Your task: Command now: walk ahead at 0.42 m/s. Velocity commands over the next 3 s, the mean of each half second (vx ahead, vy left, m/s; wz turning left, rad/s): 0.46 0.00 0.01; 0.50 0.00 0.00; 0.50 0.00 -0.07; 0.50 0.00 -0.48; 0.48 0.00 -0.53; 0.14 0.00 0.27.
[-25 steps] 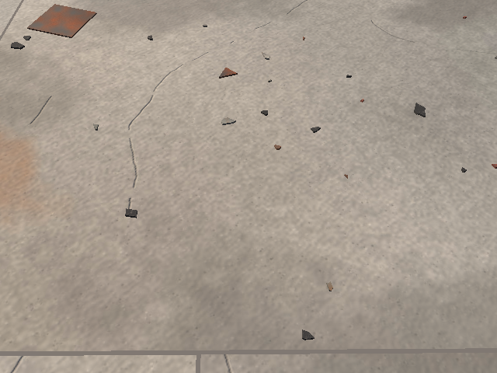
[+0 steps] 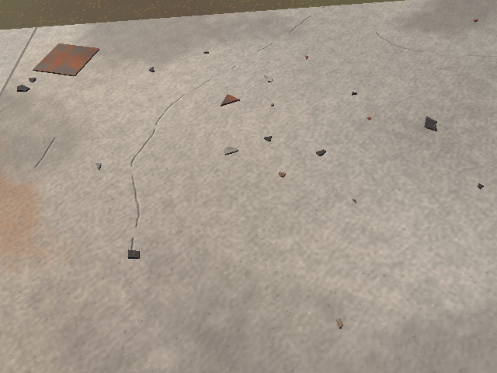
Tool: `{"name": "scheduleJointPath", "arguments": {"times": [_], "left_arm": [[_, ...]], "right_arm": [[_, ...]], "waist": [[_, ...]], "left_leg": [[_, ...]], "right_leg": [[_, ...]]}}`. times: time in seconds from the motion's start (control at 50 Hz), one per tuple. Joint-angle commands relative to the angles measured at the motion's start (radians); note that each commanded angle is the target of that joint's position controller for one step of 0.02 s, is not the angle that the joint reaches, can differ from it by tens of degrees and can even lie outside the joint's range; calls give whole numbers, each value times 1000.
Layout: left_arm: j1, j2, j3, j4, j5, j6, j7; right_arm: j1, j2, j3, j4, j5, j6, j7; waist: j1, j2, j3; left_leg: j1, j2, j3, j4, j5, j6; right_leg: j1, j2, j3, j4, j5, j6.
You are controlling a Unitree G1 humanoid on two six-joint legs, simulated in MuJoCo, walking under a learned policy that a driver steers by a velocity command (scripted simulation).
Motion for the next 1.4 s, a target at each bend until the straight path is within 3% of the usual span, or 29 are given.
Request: {"name": "scheduleJointPath", "arguments": {"times": [0.02, 0.16, 0.28, 0.32, 0.34, 0.36, 0.38, 0.4, 0.42, 0.44, 0.46, 0.5, 0.54, 0.6, 0.68, 0.76, 0.82, 0.86, 0.88, 0.9, 0.92, 0.94, 0.98, 1.02, 1.1, 1.2, 1.3, 1.36, 1.4], "left_arm": [[20, 137, 25, -54, -1, -11, 8], [98, 150, 22, -18, -7, 11, 34], [139, 169, 34, 19, -19, 30, 39], [123, 197, 45, 16, -14, 38, 44], [105, 201, 46, 11, -9, 48, 46], [84, 193, 40, -3, -2, 51, 49], [170, 85, 8, -38, 15, 39, 41], [220, 51, -8, -11, -2, 18, 30], [95, 164, 26, -46, -37, -2, 22], [-2, 172, 27, -82, -54, -13, 19], [-47, 150, 25, -92, -43, -17, 22], [-3, 123, 28, -75, -24, 2, 25], [21, 88, 20, -68, -17, 22, 28], [-92, 84, 16, -114, -2, 26, 34], [-256, 57, 2, -153, -6, 6, 18], [-351, 82, 7, -195, -19, -2, -2], [-327, 112, 20, -202, -17, -6, -13], [-108, 176, 56, -142, -13, -6, -5], [70, 254, 78, -113, -5, -1, 5], [100, 318, 91, -93, -1, 5, -2], [91, 205, 62, -109, -9, 3, -6], [22, 171, 50, -119, -7, 1, -4], [-87, 139, 41, -132, 2, 0, -5], [-112, 117, 36, -131, 9, -9, -6], [-82, 144, 46, -94, -2, -21, 2], [-26, 166, 51, -54, -9, -5, 19], [51, 181, 59, 1, -19, 17, 26], [48, 191, 66, 17, -25, 32, 33], [11, 196, 64, 11, -22, 42, 36]], "right_arm": [[-87, -62, -19, -85, -11, -27, 13], [-304, 5, 11, -159, -6, -37, 35], [-406, -19, 8, -199, 2, -56, 67], [-319, -66, -12, -179, -3, -53, 61], [-185, -105, -32, -142, -3, -49, 51], [-11, -142, -47, -97, -7, -44, 36], [139, -236, -69, -70, -36, -37, 25], [156, -169, -53, -48, -20, -37, 29], [82, -114, -36, -49, -8, -32, 24], [10, -90, -27, -53, -8, -29, 20], [-43, -74, -21, -47, -16, -33, 24], [-95, -49, -15, -44, -32, -46, 29], [-97, -56, -18, -22, -21, -61, 33], [-67, -95, -26, 12, -20, -68, 24], [-1, -130, -31, 43, -10, -55, 12], [71, -156, -36, 87, 4, -34, 10], [74, -169, -40, 105, 3, -12, 3], [56, -146, -29, 102, -6, 0, 0], [73, -88, -2, 75, -33, -1, -3], [203, 21, 27, 66, -19, -22, 5], [142, -93, 5, 81, 1, -38, 11], [48, -139, -10, 54, 22, -49, 15], [-29, -116, -9, 38, -3, -50, 7], [5, -86, -7, 50, -7, -32, 8], [-61, -54, 0, 30, -20, -8, 1], [-221, -24, 13, -8, -17, -23, 15], [-348, -31, 16, -55, -6, -38, 39], [-331, -60, 5, -61, -9, -47, 50], [-141, -117, -27, -7, -12, -52, 40]], "waist": [[18, -131, 70], [69, -110, 104], [48, -118, 122], [-16, -160, 30], [-91, -166, -65], [-175, -159, -178], [-155, 43, -366], [-135, 181, -489], [-144, 108, -297], [-117, 49, -149], [-76, -27, -50], [-9, 12, -14], [16, 22, 3], [-3, 14, 55], [-70, -5, 66], [-99, 6, 71], [-64, 26, 45], [51, 9, -95], [108, -112, -258], [34, -390, -357], [78, -256, -319], [71, -191, -183], [21, -92, -57], [-22, -121, -51], [-26, -92, 4], [25, -95, 48], [59, -96, 83], [22, -110, 65], [-87, -112, -50]], "left_leg": [[-314, 76, -22, -17, 145, -9], [-234, 37, 59, -402, 390, -56], [-191, -7, 58, -570, 343, 9], [-51, -59, 87, -567, 265, 51], [123, -87, 110, -585, 269, 83], [424, -24, 50, -568, 317, 128], [869, 253, -342, -524, 252, 263], [979, 387, -730, -690, 86, 357], [825, 340, -626, -754, -19, 296], [650, 299, -470, -789, 2, 258], [487, 255, -371, -836, 94, 236], [321, 194, -259, -901, 193, 222], [239, 184, -195, -943, 247, 239], [204, 163, -118, -978, 289, 238], [230, 121, -31, -966, 302, 187], [381, 190, -62, -906, 279, 168], [480, 230, -84, -817, 387, 137], [436, 153, -19, -539, 617, 90], [255, 87, 36, -218, 385, 49], [-135, -93, 22, 94, -225, -10], [-246, -47, -102, 203, -272, 0], [-303, 0, -83, 213, -182, 15], [-253, 78, -47, 119, -32, 4], [-158, 106, -49, 64, 31, -10], [-212, 117, -34, -82, 137, -48], [-190, 85, 1, -389, 377, -56], [-199, 55, 9, -528, 367, -27], [-131, 32, 8, -576, 267, 9], [156, -18, 53, -620, 255, 47]], "right_leg": [[179, -241, 301, -286, 118, -114], [130, -188, 115, -322, 386, -92], [274, -265, 111, -243, 576, -100], [329, -268, 103, -105, 923, -83], [318, -244, 79, 56, 1062, -67], [154, -217, 69, 273, 985, -41], [-234, -86, 42, 666, 475, 13], [-434, 51, 154, 905, -272, 35], [-539, -18, 192, 960, -243, 25], [-550, -70, 154, 921, -155, 17], [-528, -111, 126, 847, -87, 23], [-419, -159, 129, 770, -15, 41], [-391, -175, 114, 714, -4, 66], [-458, -192, 99, 550, 131, 99], [-401, -144, 51, 248, 369, 97], [-426, -124, 68, 129, 353, 68], [-376, -100, 58, 85, 224, 25], [-61, -53, 10, 54, 207, -27], [231, -229, 202, 89, 250, -90], [521, -412, 678, -48, -9, -241], [500, -398, 740, -126, -141, -214], [388, -372, 596, -138, -104, -177], [166, -303, 415, -177, 133, -163], [74, -262, 326, -230, 236, -162], [37, -251, 220, -296, 345, -183], [54, -206, 112, -320, 318, -140], [180, -262, 117, -276, 329, -133], [243, -290, 147, -196, 451, -110], [199, -232, 119, 14, 679, -76]]}}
